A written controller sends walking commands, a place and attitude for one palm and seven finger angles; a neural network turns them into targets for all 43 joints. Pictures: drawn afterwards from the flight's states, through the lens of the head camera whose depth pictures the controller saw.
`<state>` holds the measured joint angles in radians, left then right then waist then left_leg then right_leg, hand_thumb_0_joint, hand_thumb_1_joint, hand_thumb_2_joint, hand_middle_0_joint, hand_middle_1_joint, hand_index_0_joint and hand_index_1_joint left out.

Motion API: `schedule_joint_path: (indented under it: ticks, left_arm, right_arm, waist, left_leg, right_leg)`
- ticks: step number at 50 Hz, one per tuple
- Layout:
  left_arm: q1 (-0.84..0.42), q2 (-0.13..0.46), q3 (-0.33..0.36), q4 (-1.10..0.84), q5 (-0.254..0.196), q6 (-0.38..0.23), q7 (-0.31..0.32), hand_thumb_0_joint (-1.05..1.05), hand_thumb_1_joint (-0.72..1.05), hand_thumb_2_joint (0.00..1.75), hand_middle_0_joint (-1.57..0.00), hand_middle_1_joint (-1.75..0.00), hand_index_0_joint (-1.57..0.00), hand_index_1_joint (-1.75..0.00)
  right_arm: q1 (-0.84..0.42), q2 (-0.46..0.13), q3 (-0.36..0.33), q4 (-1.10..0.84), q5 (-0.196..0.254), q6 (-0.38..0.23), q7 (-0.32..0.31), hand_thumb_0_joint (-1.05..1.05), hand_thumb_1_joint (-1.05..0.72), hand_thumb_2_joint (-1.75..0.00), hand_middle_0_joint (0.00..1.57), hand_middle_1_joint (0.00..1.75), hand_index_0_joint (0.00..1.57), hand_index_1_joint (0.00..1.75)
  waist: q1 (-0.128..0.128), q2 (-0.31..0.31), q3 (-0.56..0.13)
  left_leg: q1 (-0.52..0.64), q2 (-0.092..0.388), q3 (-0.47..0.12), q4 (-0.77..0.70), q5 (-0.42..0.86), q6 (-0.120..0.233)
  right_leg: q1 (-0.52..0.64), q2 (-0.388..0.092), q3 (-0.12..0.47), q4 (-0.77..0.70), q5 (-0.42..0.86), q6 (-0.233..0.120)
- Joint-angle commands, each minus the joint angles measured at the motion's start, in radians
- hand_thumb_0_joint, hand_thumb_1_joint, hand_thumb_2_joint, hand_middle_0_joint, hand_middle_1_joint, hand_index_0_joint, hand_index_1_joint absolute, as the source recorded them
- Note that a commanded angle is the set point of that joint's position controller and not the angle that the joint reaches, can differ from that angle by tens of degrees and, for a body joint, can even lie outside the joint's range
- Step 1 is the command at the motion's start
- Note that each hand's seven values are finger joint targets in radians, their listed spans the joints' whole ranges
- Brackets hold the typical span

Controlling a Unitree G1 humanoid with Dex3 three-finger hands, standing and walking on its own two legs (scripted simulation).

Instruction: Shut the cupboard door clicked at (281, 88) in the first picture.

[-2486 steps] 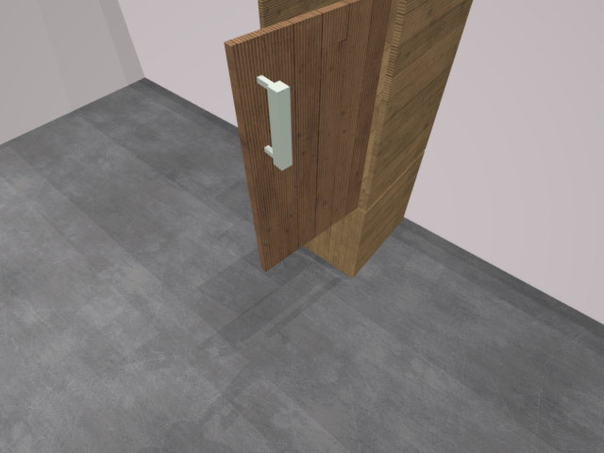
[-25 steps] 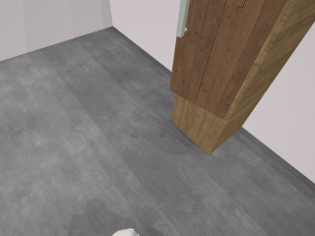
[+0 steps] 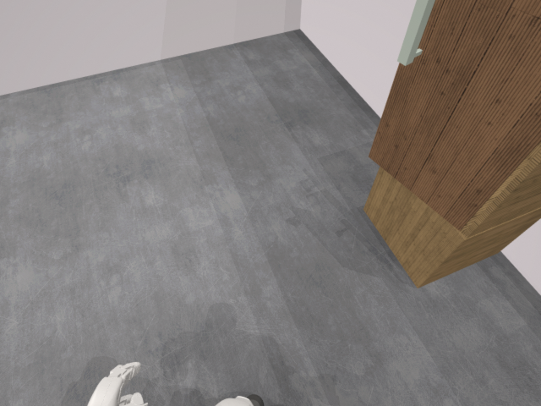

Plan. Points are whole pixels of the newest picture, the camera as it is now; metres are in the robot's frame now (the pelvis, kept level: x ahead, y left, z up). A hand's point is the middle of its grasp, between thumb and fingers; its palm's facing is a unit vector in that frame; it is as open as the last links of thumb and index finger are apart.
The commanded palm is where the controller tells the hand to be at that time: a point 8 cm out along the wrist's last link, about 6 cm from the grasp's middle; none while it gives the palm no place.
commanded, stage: walk to a spot facing it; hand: left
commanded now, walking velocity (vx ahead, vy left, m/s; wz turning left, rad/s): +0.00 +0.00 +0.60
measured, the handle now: (422, 24) +0.82 -0.31 +0.12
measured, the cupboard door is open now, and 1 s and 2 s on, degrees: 14 14 14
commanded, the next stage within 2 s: turn to face it in 1.24 s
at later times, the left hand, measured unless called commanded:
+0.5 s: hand out of the picture -0.07 +0.20 -0.19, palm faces +0.40 -0.88 -0.27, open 7.4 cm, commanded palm none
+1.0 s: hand out of the picture -0.02 +0.17 -0.16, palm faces +0.67 -0.72 -0.21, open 7.4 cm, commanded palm none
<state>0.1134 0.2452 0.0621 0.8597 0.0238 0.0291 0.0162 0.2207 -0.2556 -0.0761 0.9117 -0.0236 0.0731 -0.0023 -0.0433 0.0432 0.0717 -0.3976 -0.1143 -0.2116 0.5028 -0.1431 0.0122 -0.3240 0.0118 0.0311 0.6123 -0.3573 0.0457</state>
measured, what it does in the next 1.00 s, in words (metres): steps on the spot, turning left: right foot, then left foot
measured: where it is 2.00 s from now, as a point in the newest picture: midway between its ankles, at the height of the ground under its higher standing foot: (197, 380)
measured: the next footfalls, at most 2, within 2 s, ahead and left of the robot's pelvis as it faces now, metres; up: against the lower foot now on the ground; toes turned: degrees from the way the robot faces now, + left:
right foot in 0.02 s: +0.04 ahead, -0.13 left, +0.00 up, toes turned +3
left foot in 0.42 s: +0.00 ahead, +0.13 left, +0.00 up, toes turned +23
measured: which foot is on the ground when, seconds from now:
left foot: down 0.00-0.00, up 0.02-0.40, down 0.42-0.72, up 0.74-1.00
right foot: up 0.00-0.00, down 0.02-0.42, up 0.44-0.70, down 0.72-1.00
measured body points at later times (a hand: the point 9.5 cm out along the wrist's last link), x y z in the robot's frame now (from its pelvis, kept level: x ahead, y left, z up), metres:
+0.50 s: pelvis +0.00 +0.00 -0.01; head +0.06 +0.03 +0.43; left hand -0.09 +0.25 -0.17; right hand +0.22 -0.18 -0.14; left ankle -0.04 +0.11 -0.73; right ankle +0.00 -0.14 -0.69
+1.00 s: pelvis +0.09 +0.03 +0.01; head +0.13 +0.05 +0.45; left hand -0.05 +0.21 -0.14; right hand +0.30 -0.12 -0.14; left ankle +0.05 +0.17 -0.66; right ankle +0.11 -0.10 -0.73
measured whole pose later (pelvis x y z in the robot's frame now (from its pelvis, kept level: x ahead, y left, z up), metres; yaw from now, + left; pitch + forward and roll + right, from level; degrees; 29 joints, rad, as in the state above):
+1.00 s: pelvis +0.09 +0.03 +0.01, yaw +42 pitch +0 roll +1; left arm 0.34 0.15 0.05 0.95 0.04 -0.06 0.01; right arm 0.20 -0.22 -0.07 0.93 -0.02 0.06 0.05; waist -0.02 0.01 0.09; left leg -0.60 0.06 0.06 1.02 -0.29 -0.01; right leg -0.08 -0.13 -0.28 0.42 -0.33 0.03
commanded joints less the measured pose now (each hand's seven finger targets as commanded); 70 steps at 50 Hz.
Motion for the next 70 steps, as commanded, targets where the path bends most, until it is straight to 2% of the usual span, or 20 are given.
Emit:
schedule_joint_path:
  ticks: [1, 6, 10, 17, 19, 21, 22, 24, 34, 35, 36, 38, 43, 51, 55, 56, 57, 58, 62, 70]
  left_arm:
    - [0.098, 0.240, 0.045, -0.053, 0.008, -0.017, 0.030, 0.00, 0.90, 0.90, -0.20, -0.30, -0.20, -0.30]
    - [0.054, 0.114, 0.027, -0.053, 0.001, -0.037, 0.033, 0.00, 0.90, 0.90, -0.20, -0.30, -0.20, -0.30]
    - [0.209, 0.140, 0.041, -0.009, 0.003, -0.040, 0.032, 0.00, 0.90, 0.90, -0.20, -0.30, -0.20, -0.30]
    - [0.235, 0.156, 0.058, 0.004, 0.014, -0.032, 0.025, 0.00, 0.90, 0.90, -0.20, -0.30, -0.20, -0.30]
    - [0.212, 0.153, 0.056, -0.001, 0.001, -0.030, 0.019, 0.00, 0.90, 0.90, -0.20, -0.30, -0.20, -0.30]
    - [0.170, 0.059, 0.021, -0.077, -0.004, -0.023, 0.013, 0.00, 0.90, 0.90, -0.20, -0.30, -0.20, -0.30]
    - [0.101, 0.082, 0.027, -0.096, 0.003, -0.009, 0.019, 0.00, 0.90, 0.90, -0.20, -0.30, -0.20, -0.30]
    - [0.073, 0.083, 0.033, -0.069, -0.002, -0.005, 0.015, 0.00, 0.90, 0.90, -0.20, -0.30, -0.20, -0.30]
    - [0.242, 0.084, 0.036, -0.019, 0.011, -0.040, -0.033, 0.00, 0.90, 0.90, -0.20, -0.30, -0.20, -0.30]
    - [0.314, 0.119, 0.050, -0.004, 0.017, -0.051, -0.028, 0.00, 0.90, 0.90, -0.20, -0.30, -0.20, -0.30]
    - [0.383, 0.213, 0.067, 0.001, 0.030, -0.065, -0.011, 0.00, 0.90, 0.90, -0.20, -0.30, -0.20, -0.30]
    - [0.316, 0.202, 0.061, -0.021, 0.010, -0.067, 0.003, 0.00, 0.90, 0.90, -0.20, -0.30, -0.20, -0.30]
    - [0.215, 0.069, 0.029, -0.003, 0.007, -0.097, 0.005, 0.00, 0.90, 0.90, -0.20, -0.30, -0.20, -0.30]
    - [0.323, 0.101, 0.039, 0.072, 0.011, -0.099, 0.007, 0.00, 0.90, 0.90, -0.20, -0.30, -0.20, -0.30]
    - [0.262, 0.149, 0.051, 0.062, -0.001, -0.093, -0.001, 0.00, 0.90, 0.90, -0.20, -0.30, -0.20, -0.30]
    - [0.277, 0.106, 0.052, 0.036, -0.005, -0.088, -0.015, 0.00, 0.90, 0.90, -0.20, -0.30, -0.20, -0.30]
    - [0.224, 0.058, 0.035, -0.030, -0.010, -0.083, -0.028, 0.00, 0.90, 0.90, -0.20, -0.30, -0.20, -0.30]
    - [0.138, 0.081, 0.037, -0.070, -0.003, -0.079, -0.018, 0.00, 0.90, 0.90, -0.20, -0.30, -0.20, -0.30]
    - [0.170, 0.034, 0.040, -0.002, 0.014, -0.059, -0.026, 0.00, 0.90, 0.90, -0.20, -0.30, -0.20, -0.30]
    - [0.140, -0.012, 0.008, 0.032, 0.010, -0.032, -0.021, 0.00, 0.90, 0.90, -0.20, -0.30, -0.20, -0.30]
  right_arm:
    - [-0.002, -0.086, -0.048, -0.096, -0.003, -0.021, -0.001, 0.00, -0.90, -0.90, 0.20, 0.30, 0.20, 0.30]
    - [-0.014, -0.055, -0.027, -0.076, 0.002, -0.012, 0.022, 0.00, -0.90, -0.90, 0.20, 0.30, 0.20, 0.30]
    - [-0.115, -0.026, -0.009, -0.096, 0.005, -0.012, 0.024, 0.00, -0.90, -0.90, 0.20, 0.30, 0.20, 0.30]
    - [-0.139, -0.016, 0.001, -0.104, 0.013, -0.026, 0.024, 0.00, -0.90, -0.90, 0.20, 0.30, 0.20, 0.30]
    - [-0.029, -0.067, -0.010, -0.075, 0.007, -0.038, 0.024, 0.00, -0.90, -0.90, 0.20, 0.30, 0.20, 0.30]
    - [0.092, -0.250, -0.054, -0.052, 0.003, -0.043, 0.010, 0.00, -0.90, -0.90, 0.20, 0.30, 0.20, 0.30]
    - [0.114, -0.237, -0.049, -0.037, 0.001, -0.040, -0.001, 0.00, -0.90, -0.90, 0.20, 0.30, 0.20, 0.30]
    - [0.007, -0.183, -0.033, -0.067, -0.005, -0.044, -0.018, 0.00, -0.90, -0.90, 0.20, 0.30, 0.20, 0.30]
    - [-0.109, -0.177, -0.032, -0.103, -0.007, -0.048, -0.002, 0.00, -0.90, -0.90, 0.20, 0.30, 0.20, 0.30]
    - [-0.124, -0.130, -0.025, -0.116, 0.000, -0.051, -0.001, 0.00, -0.90, -0.90, 0.20, 0.30, 0.20, 0.30]
    - [-0.105, -0.041, -0.004, -0.140, 0.013, -0.059, 0.004, 0.00, -0.90, -0.90, 0.20, 0.30, 0.20, 0.30]
    - [-0.139, -0.077, -0.018, -0.154, -0.009, -0.063, 0.013, 0.00, -0.90, -0.90, 0.20, 0.30, 0.20, 0.30]
    - [-0.091, -0.015, -0.006, -0.087, -0.002, -0.050, 0.046, 0.00, -0.90, -0.90, 0.20, 0.30, 0.20, 0.30]
    - [-0.211, 0.029, 0.018, -0.117, 0.000, -0.065, 0.068, 0.00, -0.90, -0.90, 0.20, 0.30, 0.20, 0.30]
    - [0.051, -0.051, -0.008, -0.060, -0.009, -0.083, 0.053, 0.00, -0.90, -0.90, 0.20, 0.30, 0.20, 0.30]
    - [0.189, -0.166, -0.037, -0.034, -0.017, -0.089, 0.037, 0.00, -0.90, -0.90, 0.20, 0.30, 0.20, 0.30]
    - [0.287, -0.281, -0.064, -0.012, -0.016, -0.092, 0.022, 0.00, -0.90, -0.90, 0.20, 0.30, 0.20, 0.30]
    - [0.283, -0.291, -0.061, 0.000, -0.003, -0.086, 0.013, 0.00, -0.90, -0.90, 0.20, 0.30, 0.20, 0.30]
    - [0.023, -0.116, -0.007, -0.062, -0.007, -0.114, -0.011, 0.00, -0.90, -0.90, 0.20, 0.30, 0.20, 0.30]
    - [0.074, -0.040, 0.016, 0.012, 0.001, -0.122, -0.028, 0.00, -0.90, -0.90, 0.20, 0.30, 0.20, 0.30]
  waist:
    - [0.053, -0.251, -0.070]
    - [0.006, -0.206, -0.053]
    - [0.075, -0.220, -0.088]
    - [0.073, -0.292, -0.097]
    - [0.008, -0.188, -0.156]
    - [-0.057, 0.266, -0.232]
    - [-0.072, 0.127, -0.200]
    - [-0.032, 0.174, -0.139]
    - [0.087, 0.090, -0.043]
    - [0.127, -0.027, -0.049]
    - [0.166, -0.347, -0.084]
    - [0.116, -0.313, -0.023]
    - [0.041, -0.203, 0.000]
    - [0.091, -0.215, 0.016]
    - [-0.050, -0.148, -0.132]
    - [-0.111, 0.068, -0.253]
    - [-0.140, 0.260, -0.309]
    - [-0.137, 0.104, -0.284]
    - [0.003, 0.097, -0.080]
    - [0.034, 0.021, -0.079]
  left_leg:
    - [-0.254, -0.005, 0.096, 0.538, -0.430, -0.051]
    - [-0.210, 0.113, 0.175, 0.705, -0.277, -0.067]
    - [-0.200, 0.117, 0.235, 0.542, -0.315, -0.069]
    - [-0.007, 0.105, 0.317, 0.192, -0.291, -0.035]
    - [0.261, 0.118, 0.291, -0.048, -0.039, -0.012]
    - [0.516, 0.544, -0.193, -0.082, 0.700, 0.232]
    - [0.438, 0.526, -0.144, -0.074, 0.575, 0.247]
    - [0.314, 0.420, -0.088, -0.089, 0.353, 0.195]
    - [-0.053, 0.232, -0.097, -0.106, -0.491, 0.115]
    - [-0.214, 0.155, -0.031, 0.047, -0.518, 0.080]
    - [-0.412, 0.023, 0.143, 0.402, -0.509, 0.011]
    - [-0.426, 0.106, 0.093, 0.749, -0.405, 0.003]
    - [-0.319, 0.179, 0.200, 0.716, -0.135, -0.027]
    - [-0.233, 0.174, 0.337, 0.272, -0.167, 0.011]
    - [0.245, 0.075, 0.397, 0.054, -0.119, 0.064]
    - [0.519, 0.238, 0.135, -0.012, -0.117, 0.134]
    - [0.662, 0.510, -0.321, -0.122, 0.000, 0.260]
    - [0.567, 0.552, -0.357, -0.186, -0.138, 0.279]
    - [0.150, 0.384, -0.091, -0.256, -0.249, 0.170]
    - [0.216, 0.333, 0.054, -0.264, 0.060, 0.180]
  right_leg:
    - [0.142, -0.493, 0.454, -0.442, -0.102, -0.217]
    - [0.168, -0.308, 0.061, -0.223, 0.513, -0.182]
    - [0.330, -0.329, 0.003, -0.161, 0.759, -0.166]
    - [0.294, -0.357, -0.080, -0.074, 0.781, -0.140]
    - [0.155, -0.321, -0.164, 0.107, 0.644, -0.067]
    - [-0.263, -0.136, -0.161, 0.485, -0.332, 0.031]
    - [-0.271, -0.139, -0.074, 0.543, -0.297, 0.020]
    - [-0.268, -0.148, -0.029, 0.549, -0.175, 0.025]
    - [0.150, -0.008, -0.145, -0.034, 0.027, 0.011]
    - [0.322, -0.077, -0.053, -0.168, -0.061, -0.007]
    - [0.454, -0.370, 0.326, -0.382, -0.343, -0.098]
    - [0.259, -0.502, 0.539, -0.481, -0.439, -0.188]
    - [0.215, -0.351, -0.055, -0.384, 0.185, -0.126]
    - [0.367, -0.387, -0.243, -0.290, 0.514, -0.112]
    - [0.223, -0.362, -0.353, 0.101, 0.636, -0.071]
    - [-0.015, -0.282, -0.345, 0.400, 0.319, -0.024]
    - [-0.337, -0.128, -0.242, 0.690, -0.251, 0.014]
    - [-0.378, -0.142, -0.096, 0.756, -0.235, -0.011]
    - [-0.306, -0.191, -0.034, 0.651, -0.001, -0.002]
    - [-0.234, -0.135, -0.044, 0.298, 0.158, 0.015]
